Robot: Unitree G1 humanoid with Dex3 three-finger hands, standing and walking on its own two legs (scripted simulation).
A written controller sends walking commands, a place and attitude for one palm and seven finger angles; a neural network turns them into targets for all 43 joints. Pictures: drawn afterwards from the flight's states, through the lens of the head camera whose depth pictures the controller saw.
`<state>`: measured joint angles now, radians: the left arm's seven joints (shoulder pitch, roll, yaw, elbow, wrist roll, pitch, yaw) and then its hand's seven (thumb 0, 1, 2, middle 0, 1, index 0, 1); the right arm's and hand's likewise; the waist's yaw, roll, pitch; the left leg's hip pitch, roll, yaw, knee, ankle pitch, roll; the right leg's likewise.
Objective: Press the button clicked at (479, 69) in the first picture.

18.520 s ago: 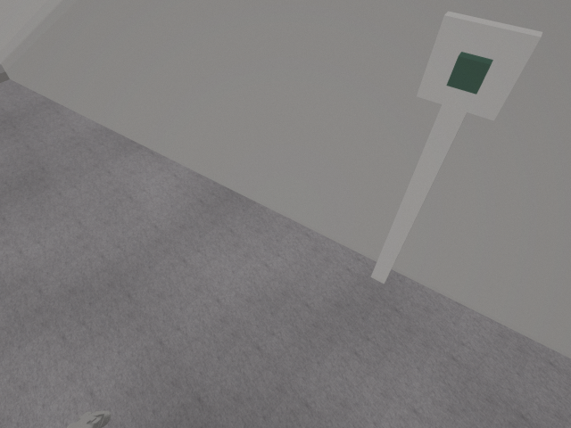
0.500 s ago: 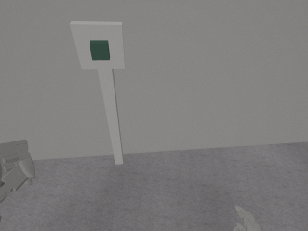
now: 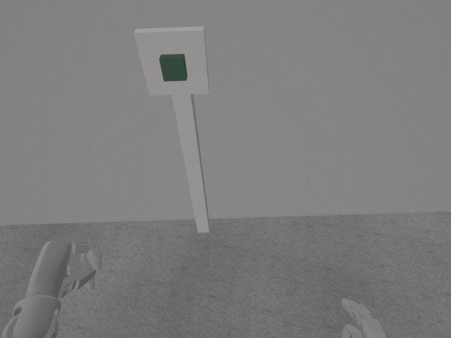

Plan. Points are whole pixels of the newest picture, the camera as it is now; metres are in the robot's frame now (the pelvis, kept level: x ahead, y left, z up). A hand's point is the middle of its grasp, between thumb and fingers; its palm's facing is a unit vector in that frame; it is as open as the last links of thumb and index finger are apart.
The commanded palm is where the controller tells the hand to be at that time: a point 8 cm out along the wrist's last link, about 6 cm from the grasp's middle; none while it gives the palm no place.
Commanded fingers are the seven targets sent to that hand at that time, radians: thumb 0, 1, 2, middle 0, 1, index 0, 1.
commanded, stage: let the arm hang, fingers relaxed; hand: left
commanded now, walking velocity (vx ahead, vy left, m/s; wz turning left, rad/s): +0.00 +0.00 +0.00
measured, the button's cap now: (174, 67) +0.75 +0.21 +0.15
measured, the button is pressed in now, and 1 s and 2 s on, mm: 0 0 0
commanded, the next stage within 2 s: stand and wait in 1.00 s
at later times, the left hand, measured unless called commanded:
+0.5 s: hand out of the picture -0.06 +0.19 -0.16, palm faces +0.04 -0.97 -0.24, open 5.7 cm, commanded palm none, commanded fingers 0.00 0.90 0.90 -0.20 -0.30 -0.20 -0.30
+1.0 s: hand out of the picture +0.03 +0.15 -0.16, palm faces +0.04 -0.98 -0.18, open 7.3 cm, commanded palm none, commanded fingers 0.00 0.90 0.90 -0.20 -0.30 -0.20 -0.30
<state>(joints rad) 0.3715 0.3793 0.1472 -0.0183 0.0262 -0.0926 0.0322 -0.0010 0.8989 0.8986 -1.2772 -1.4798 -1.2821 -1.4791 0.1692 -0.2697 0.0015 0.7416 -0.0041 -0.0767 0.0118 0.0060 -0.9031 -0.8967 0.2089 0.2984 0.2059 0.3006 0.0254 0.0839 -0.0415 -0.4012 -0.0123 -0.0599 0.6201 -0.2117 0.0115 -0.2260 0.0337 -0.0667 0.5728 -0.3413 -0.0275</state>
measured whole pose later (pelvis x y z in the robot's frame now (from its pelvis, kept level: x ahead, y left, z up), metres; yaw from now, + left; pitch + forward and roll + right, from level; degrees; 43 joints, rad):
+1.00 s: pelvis +0.02 -0.01 +0.01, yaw +0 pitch -3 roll +0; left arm 0.26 0.13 0.02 1.14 0.00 -0.01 0.03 0.00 0.92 0.90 -0.20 -0.30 -0.20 -0.30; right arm 0.28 -0.14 -0.01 1.13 -0.01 0.01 -0.04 0.00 -0.91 -0.90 0.20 0.30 0.20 0.30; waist -0.01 0.00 0.05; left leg -0.23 -0.02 -0.05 0.45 -0.17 0.00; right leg -0.07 0.03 -0.05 0.42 -0.31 -0.04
